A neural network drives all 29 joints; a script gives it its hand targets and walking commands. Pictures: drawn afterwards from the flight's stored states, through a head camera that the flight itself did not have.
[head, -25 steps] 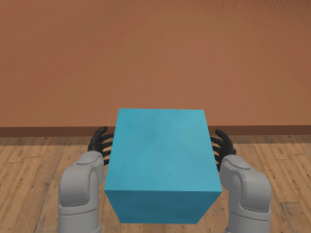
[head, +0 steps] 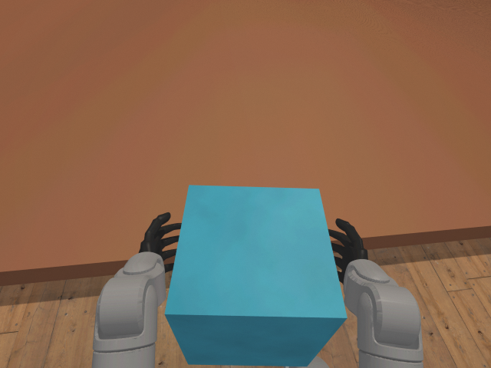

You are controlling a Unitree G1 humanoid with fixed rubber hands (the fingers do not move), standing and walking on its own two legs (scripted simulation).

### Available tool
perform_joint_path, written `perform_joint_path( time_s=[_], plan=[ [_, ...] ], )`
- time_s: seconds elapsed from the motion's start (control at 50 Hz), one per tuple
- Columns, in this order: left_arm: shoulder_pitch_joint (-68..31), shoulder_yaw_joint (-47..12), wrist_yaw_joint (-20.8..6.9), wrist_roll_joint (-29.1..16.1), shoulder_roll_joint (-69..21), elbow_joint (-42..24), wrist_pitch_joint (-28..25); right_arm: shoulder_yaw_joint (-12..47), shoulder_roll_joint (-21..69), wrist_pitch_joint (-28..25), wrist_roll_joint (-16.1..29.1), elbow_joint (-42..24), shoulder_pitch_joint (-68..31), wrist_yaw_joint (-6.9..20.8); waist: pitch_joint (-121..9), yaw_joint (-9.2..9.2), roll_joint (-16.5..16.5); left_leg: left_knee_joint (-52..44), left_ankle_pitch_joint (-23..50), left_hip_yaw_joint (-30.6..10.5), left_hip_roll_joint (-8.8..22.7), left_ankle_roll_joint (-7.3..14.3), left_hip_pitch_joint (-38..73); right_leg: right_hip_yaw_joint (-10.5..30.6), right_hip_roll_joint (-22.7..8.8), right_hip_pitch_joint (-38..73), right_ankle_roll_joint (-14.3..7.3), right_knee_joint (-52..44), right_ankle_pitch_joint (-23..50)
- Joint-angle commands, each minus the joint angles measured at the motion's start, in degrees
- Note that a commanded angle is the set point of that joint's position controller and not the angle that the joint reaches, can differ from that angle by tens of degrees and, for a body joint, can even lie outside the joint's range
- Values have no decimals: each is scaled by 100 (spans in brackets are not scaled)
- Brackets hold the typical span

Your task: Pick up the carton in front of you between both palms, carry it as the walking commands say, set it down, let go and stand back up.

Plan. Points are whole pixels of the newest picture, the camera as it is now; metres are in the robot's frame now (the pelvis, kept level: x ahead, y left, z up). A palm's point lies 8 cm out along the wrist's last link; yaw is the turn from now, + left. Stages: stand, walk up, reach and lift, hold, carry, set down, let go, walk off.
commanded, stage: carry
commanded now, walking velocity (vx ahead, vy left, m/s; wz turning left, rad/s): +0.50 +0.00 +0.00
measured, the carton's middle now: (250, 280) +0.26 -0.01 -0.02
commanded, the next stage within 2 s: none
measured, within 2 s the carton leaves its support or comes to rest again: neither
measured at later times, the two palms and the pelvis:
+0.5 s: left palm (188, 59) +0.69 +0.13 +0.14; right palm (320, 61) +0.71 -0.17 +0.14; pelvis +0.32 -0.05 -0.01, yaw +2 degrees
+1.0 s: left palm (184, 0) +1.13 +0.19 +0.11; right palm (276, 11) +1.09 -0.11 +0.10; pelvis +0.72 +0.08 +0.03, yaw -1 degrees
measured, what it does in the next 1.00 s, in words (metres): climbs: right foot, then left foot 0.13 m higher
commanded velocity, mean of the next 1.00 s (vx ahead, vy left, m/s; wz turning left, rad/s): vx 0.50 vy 0.00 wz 0.00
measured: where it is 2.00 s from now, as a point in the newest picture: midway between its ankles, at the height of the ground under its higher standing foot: (201, 123)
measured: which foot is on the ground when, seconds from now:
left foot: down 0.00-0.28, up 0.30-0.84, down 0.86-1.00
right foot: up 0.00-0.22, down 0.24-0.86, up 0.88-1.00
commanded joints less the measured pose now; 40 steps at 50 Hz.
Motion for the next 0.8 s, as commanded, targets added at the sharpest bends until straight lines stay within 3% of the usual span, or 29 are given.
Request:
perform_joint_path(
  time_s=[0.0, 0.06, 0.16, 0.2, 0.22, 0.24, 0.26, 0.28, 0.3, 0.32, 0.34, 0.38, 0.42, 0.52, 0.54, 0.56, 0.58, 0.64, 0.66, 0.68, 0.7, 0.72, 0.74, 0.76, 0.78],
  plan=[
    [-2238, -4158, -1362, -2073, -5536, -466, -118, 4202, 5346, -62, 2326, -540, -2520, 1607, -1283, 102, 702, -693, 1452, -1032, 1354, 273, 1613, -217, -6, -539, 85, -720, 483],
    [-2658, -4224, -1322, -2227, -5185, -770, -25, 4135, 4947, -9, 2313, -723, -2734, 1536, -874, 78, 721, -646, 1826, -731, 1200, 277, 1568, -442, 112, -462, 72, -1503, 789],
    [-3872, -4078, -1217, -2488, -4150, -989, 332, 3897, 3974, 257, 2288, -856, -3762, 1247, -590, -44, 856, -212, 2506, -474, 1171, 249, 1549, -632, 330, 202, -299, -2196, 1053],
    [-4339, -3856, -1139, -2517, -3760, -710, 496, 3804, 3560, 426, 2329, -698, -4453, 1114, -998, 189, 839, 949, 3522, -193, 1046, 84, 1424, -859, 648, 1322, -416, -2357, 732],
    [-4558, -3671, -1094, -2527, -3567, -488, 576, 3741, 3408, 530, 2360, -565, -4827, 1047, -1452, 431, 496, 2140, 3439, 1, 760, -89, 1081, -982, 866, 2407, -402, -2513, 389],
    [-4865, -3490, -1058, -2567, -3410, -314, 666, 3637, 3281, 630, 2367, -381, -5122, 984, -2012, 585, -201, 3528, 1821, -127, 636, -178, 192, 249, -66, 3561, -399, -2652, -390],
    [-5246, -3298, -1046, -2527, -3180, -81, 707, 3599, 3420, 729, 2475, -340, -5518, 912, -2408, 491, -1790, 5250, -551, -463, -252, -395, -1753, 3184, -1597, 4793, -1284, -3432, -1489],
    [-5555, -3217, -1028, -2731, -3369, 124, 759, 3419, 3397, 766, 2483, -154, -5908, 871, -2344, 564, -1857, 6091, -1611, -1205, -366, -272, -2482, 3810, -1610, 4812, -1429, -3976, -939],
    [-5933, -3181, -1011, -2828, -3517, 171, 789, 3361, 3586, 793, 2559, -4, -6304, 842, -2240, 519, -1491, 6479, -1479, -1459, -85, -86, -2802, 3110, -1485, 4678, -1383, -3671, -77],
    [-6326, -3195, -1004, -2948, -3751, 245, 813, 3302, 3744, 812, 2625, 119, -6654, 822, -2275, 526, -750, 6401, -1200, -1531, 101, -9, -2887, 2564, -1337, 4432, -1261, -3411, 642],
    [-6781, -3187, -1016, -3062, -3995, 283, 834, 3228, 3905, 831, 2653, 276, -6930, 808, -2202, 493, -340, 6144, -912, -1549, 262, 21, -2920, 2048, -1198, 4074, -1153, -3355, 1167],
    [-7512, -3144, -1037, -3220, -4328, 468, 862, 3111, 4144, 866, 2668, 551, -7471, 771, -2417, 410, -457, 5679, -631, -1491, 325, -20, -2711, 1521, -1049, 3821, -1044, -3393, 1364],
    [-7945, -2999, -1046, -3256, -4498, 699, 906, 2955, 4294, 892, 2603, 878, -7794, 725, -2438, 393, -500, 5361, -622, -1364, 310, -92, -2910, 1236, -985, 3834, -1123, -3393, 1595],
    [-8366, -2524, -1055, -3057, -4735, 1330, 1044, 2605, 4629, 997, 2414, 1537, -8262, 671, -2237, 541, -624, 4103, -168, -1022, 280, -237, -3697, 758, -747, 4445, -1225, -3226, 2536],
    [-8357, -2460, -1066, -3004, -4785, 1439, 1062, 2541, 4709, 1012, 2363, 1620, -8307, 681, -2374, 634, -891, 4393, -317, -795, 154, -171, -3713, 643, -717, 4654, -1253, -3069, 2768],
    [-8358, -2403, -1080, -2945, -4834, 1516, 1074, 2508, 4784, 1023, 2319, 1713, -8379, 698, -2343, 690, -938, 4594, -470, -712, 109, -126, -4000, 636, -717, 4886, -1282, -2872, 3112],
    [-8354, -2345, -1095, -2898, -4887, 1599, 1087, 2451, 4827, 1035, 2274, 1785, -8393, 719, -2358, 818, -1032, 5192, -716, -701, 166, -45, -4662, 931, -868, 5441, -1417, -2773, 3392],
    [-8495, -2355, -1130, -2842, -5058, 1673, 1094, 2304, 4982, 1068, 2064, 1972, -8358, 780, -1996, 1089, -853, 7004, -1846, -1104, 407, 83, -7036, 1849, -1352, 6915, -1682, -2665, 3245],
    [-8659, -2402, -1150, -2885, -5173, 1648, 1096, 2238, 5029, 1064, 1969, 2015, -8412, 782, -1742, 1215, -807, 8355, -2560, -1121, 254, 105, -8180, 2077, -1527, 7532, -1815, -2631, 3829],
    [-8732, -2482, -1162, -2958, -5288, 1681, 1081, 2218, 5032, 1078, 1895, 2104, -8413, 780, -1407, 1473, -664, 9598, -3602, -1369, 108, 184, -9435, 2427, -1664, 8260, -1859, -2368, 4822],
    [-8680, -2546, -1162, -3030, -5304, 1708, 1052, 2208, 5027, 1087, 1837, 2287, -8244, 778, -1104, 1690, -665, 10384, -4597, -1632, -19, 286, -10350, 2576, -1785, 8658, -1808, -2296, 5652],
    [-8735, -2595, -1160, -3097, -5322, 1669, 1018, 2161, 5012, 1070, 1786, 2403, -8085, 764, -866, 1694, -599, 10404, -5192, -1863, -33, 393, -10658, 2437, -1869, 8585, -1601, -2429, 5863],
    [-8820, -2619, -1174, -3198, -5437, 1591, 978, 2090, 4942, 1035, 1691, 2446, -7962, 734, -791, 1419, -413, 9445, -5312, -1739, 84, 479, -10152, 1939, -1613, 8095, -1191, -2739, 5678],
    [-8999, -2648, -1214, -3279, -5527, 1471, 934, 1974, 4781, 992, 1583, 2433, -7874, 700, -703, 1145, -370, 8004, -4972, -1454, 302, 433, -9087, 1368, -1428, 7309, -840, -3213, 4943],
    [-9146, -2667, -1271, -3421, -5619, 1338, 900, 1848, 4610, 939, 1449, 2411, -7695, 646, -1054, 584, 43, 5316, -2964, -682, 280, 379, -5374, 110, -785, 4860, -474, -3778, 4994]
  ],
)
